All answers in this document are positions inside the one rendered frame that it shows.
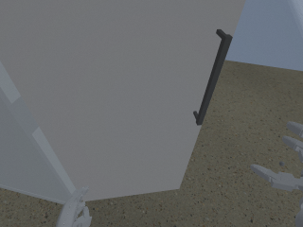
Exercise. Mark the right robot hand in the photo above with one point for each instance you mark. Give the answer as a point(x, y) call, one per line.
point(283, 180)

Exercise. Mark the left robot hand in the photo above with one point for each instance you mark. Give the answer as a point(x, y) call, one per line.
point(68, 216)

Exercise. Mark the handle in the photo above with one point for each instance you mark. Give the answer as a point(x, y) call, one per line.
point(216, 70)

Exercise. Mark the fridge door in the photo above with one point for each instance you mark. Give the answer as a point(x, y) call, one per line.
point(114, 84)

